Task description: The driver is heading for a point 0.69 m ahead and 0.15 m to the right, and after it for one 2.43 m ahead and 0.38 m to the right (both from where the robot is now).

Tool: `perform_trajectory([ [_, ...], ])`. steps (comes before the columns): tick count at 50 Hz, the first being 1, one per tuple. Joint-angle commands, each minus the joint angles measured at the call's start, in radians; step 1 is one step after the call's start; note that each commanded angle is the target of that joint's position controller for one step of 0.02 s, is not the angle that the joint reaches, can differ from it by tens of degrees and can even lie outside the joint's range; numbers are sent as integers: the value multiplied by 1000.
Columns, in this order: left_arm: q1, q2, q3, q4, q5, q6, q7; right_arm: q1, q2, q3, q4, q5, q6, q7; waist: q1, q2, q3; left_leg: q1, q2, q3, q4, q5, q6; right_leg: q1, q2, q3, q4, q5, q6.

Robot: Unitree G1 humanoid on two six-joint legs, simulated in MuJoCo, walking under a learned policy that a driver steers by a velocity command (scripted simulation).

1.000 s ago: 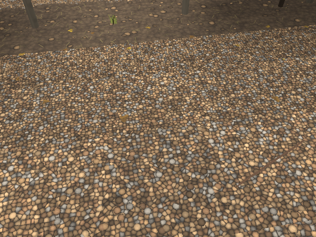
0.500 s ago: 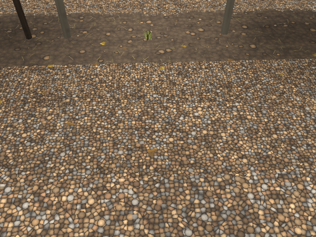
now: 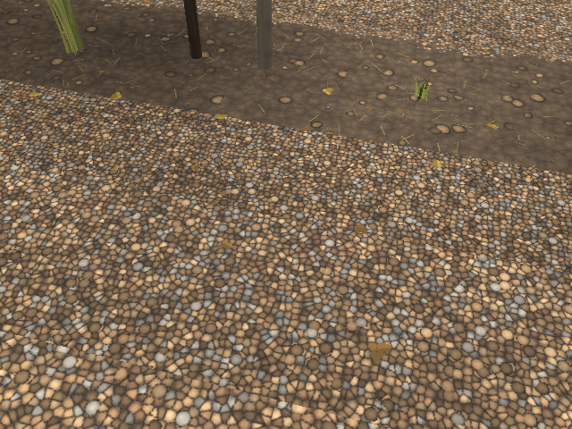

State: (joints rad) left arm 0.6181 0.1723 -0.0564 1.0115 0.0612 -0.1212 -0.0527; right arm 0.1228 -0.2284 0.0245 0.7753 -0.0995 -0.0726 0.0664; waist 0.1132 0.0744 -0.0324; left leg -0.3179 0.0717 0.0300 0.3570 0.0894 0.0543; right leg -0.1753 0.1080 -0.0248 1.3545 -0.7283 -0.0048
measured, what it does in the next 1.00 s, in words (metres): goes down, turning right: right foot, then left foot 0.19 m lower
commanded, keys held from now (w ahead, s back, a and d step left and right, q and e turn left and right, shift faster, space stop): w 0.04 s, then w+e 0.58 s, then w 0.12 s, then no key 0.06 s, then q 0.20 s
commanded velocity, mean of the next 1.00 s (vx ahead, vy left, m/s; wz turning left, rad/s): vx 0.45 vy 0.00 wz -0.26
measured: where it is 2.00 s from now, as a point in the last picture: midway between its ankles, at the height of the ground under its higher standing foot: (374, 377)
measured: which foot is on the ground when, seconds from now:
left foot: down 0.00-0.42, up 0.44-0.94, down 0.96-1.00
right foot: down 0.00-0.00, up 0.02-0.38, down 0.40-0.96, up 0.98-1.00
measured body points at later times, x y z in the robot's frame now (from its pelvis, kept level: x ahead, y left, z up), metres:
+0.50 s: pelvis +0.32 -0.08 -0.05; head +0.33 -0.09 +0.40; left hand +0.50 +0.15 -0.16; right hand +0.32 -0.34 -0.19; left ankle +0.19 +0.09 -0.67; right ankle +0.39 -0.17 -0.76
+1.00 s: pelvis +0.65 -0.11 -0.19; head +0.65 -0.11 +0.26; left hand +0.65 +0.13 -0.33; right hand +0.71 -0.38 -0.31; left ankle +0.76 -0.04 -0.94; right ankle +0.43 -0.18 -0.69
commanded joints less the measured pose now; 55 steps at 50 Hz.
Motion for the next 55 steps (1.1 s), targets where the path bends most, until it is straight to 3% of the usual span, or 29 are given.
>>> perform_trajectory([
  [1,-1,96,19,-75,7,13,-61,666,-207,-98,134,-8,13,-5,-332,165,-370,1248,340,-362,371,874,462,-835,7,70,626,-86,54],
  [2,-306,126,37,-198,-9,-1,-57,545,-192,-99,79,1,11,-31,-367,-41,-224,1089,325,-381,233,597,351,-1012,-57,105,390,122,16],
  [3,-385,100,38,-258,-17,-14,-27,402,-160,-88,61,34,1,-35,-280,-70,-87,858,368,-442,111,121,322,-1083,-154,157,145,342,18],
  [5,-342,128,58,-190,7,-9,15,227,-21,-38,31,20,-2,-17,-162,-100,98,234,360,-342,-158,52,345,-713,-276,154,-218,516,-32],
  [6,-324,80,55,-171,29,10,21,209,-42,-38,37,31,-2,-13,-99,-34,155,77,321,-287,-211,45,344,-585,-304,126,-366,482,-25],
  [8,-279,25,32,-158,25,37,8,192,-76,-58,50,65,-33,-20,-73,-57,74,29,241,-169,-229,-7,288,-402,-269,57,-550,538,-37],
  [11,-361,43,25,-182,-7,37,-16,128,-125,-84,43,23,-45,-19,-90,-62,64,58,216,-62,-199,69,221,-353,-215,59,-666,782,-66],
  [16,-548,145,74,-247,7,26,-23,240,-110,-74,115,4,-39,-22,-132,-30,120,202,192,78,-111,7,128,-357,-151,19,-654,792,-95],
  [19,-501,230,123,-251,-10,-5,-10,219,-186,-91,109,18,-36,-26,-69,-9,88,164,155,164,94,307,78,-67,-29,-92,-665,684,-134],
  [20,-338,295,155,-203,-24,-18,3,242,-184,-94,110,3,-41,-17,-23,-80,-10,43,97,214,364,310,25,189,-12,-42,-644,799,-182],
  [21,-112,332,169,-167,-18,-6,23,399,-67,-55,122,-39,-45,7,-10,-268,-282,-251,-2,167,716,-165,-74,680,-185,322,-701,835,-399],
  [22,97,304,149,-109,-7,4,14,340,-64,-43,96,2,-50,45,70,-274,-379,-488,-155,27,1023,-744,-87,843,-359,787,-948,487,-487],
  [23,48,274,155,-92,0,-22,22,87,-72,-39,33,52,-50,37,134,-154,-83,-674,-104,-120,1037,-671,-30,638,-336,721,-1015,337,-350],
  [24,-64,258,147,-104,-19,-38,15,10,-117,-46,16,53,-52,1,89,-116,43,-653,-50,-137,1065,-597,-32,396,-318,652,-1001,361,-329],
  [27,-318,131,88,-145,-13,-41,-11,104,-47,-9,23,-16,-24,-58,-116,-71,38,-330,54,-179,910,-432,-24,-137,-284,562,-1049,398,-347],
  [29,-422,147,94,-190,-25,-46,-11,94,-65,-10,1,0,-2,-70,-144,-82,15,-269,47,-145,807,-467,-63,-250,-244,493,-1098,396,-335],
  [31,-382,165,95,-189,-4,-36,-8,44,-26,6,-32,2,-2,-66,-124,-61,26,-127,25,-62,655,-326,-89,-407,-157,338,-1059,438,-285],
  [33,-303,188,102,-152,32,-22,3,183,3,24,7,-24,-4,-5,-136,-71,44,-26,7,-18,815,-79,-79,-575,-94,257,-903,465,-280],
  [36,88,71,70,-35,21,-39,70,-106,-67,10,-76,-27,-22,-2,99,-94,77,-861,63,-207,526,79,-92,212,-209,529,-661,337,-319],
  [37,75,50,61,-51,-3,-36,76,-148,-62,13,-81,-21,-27,-11,110,-59,56,-754,55,-178,312,253,-85,126,-159,482,-607,277,-295],
  [40,-102,125,52,-107,19,-13,8,-109,-35,16,-113,-8,-1,-8,-18,-136,104,-32,-2,-8,355,473,-60,-609,-69,353,-659,246,-268],
  [45,-6,134,41,-90,-52,-2,54,-69,-111,-10,-28,11,23,-2,35,-94,175,-110,45,-48,-76,376,-71,-159,-119,438,-360,348,-172],
  [47,-13,149,32,-71,-64,37,24,222,-154,-56,111,33,14,-26,-82,-42,118,192,64,25,-341,585,-38,-120,-78,340,-113,528,-98],
  [48,4,143,22,-76,-27,52,-29,556,-199,-92,204,36,-3,-34,-205,31,-12,661,118,18,-206,734,50,-359,-49,258,146,627,-12],
  [49,180,-1,8,-79,14,53,-70,640,-272,-119,200,51,7,-10,-107,277,-397,1256,317,-151,306,1266,340,-744,48,93,664,-202,86],
  [50,63,142,26,-156,-3,72,-65,507,-239,-109,139,9,14,11,-171,106,-469,1259,377,-320,307,1292,411,-913,19,53,859,-240,125],
  [51,-164,187,45,-257,-10,94,-54,379,-227,-110,77,4,14,2,-204,-1,-344,1078,363,-331,234,1015,354,-1038,-16,32,834,-187,123],
  [52,-242,143,35,-328,-6,87,-15,143,-184,-95,-16,12,7,-3,-121,-79,-240,720,385,-357,143,584,326,-976,-100,114,659,-7,98],
  [55,-217,99,32,-306,2,66,41,63,-146,-75,-49,45,-41,-21,-7,-42,58,-138,189,-200,-83,484,344,-537,-190,95,242,323,54],
])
